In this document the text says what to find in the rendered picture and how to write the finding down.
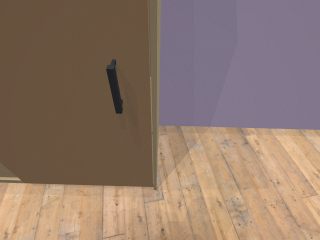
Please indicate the handle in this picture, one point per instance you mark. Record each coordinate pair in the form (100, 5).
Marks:
(114, 87)

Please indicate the wardrobe door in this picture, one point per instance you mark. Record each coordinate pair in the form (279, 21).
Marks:
(58, 123)
(4, 172)

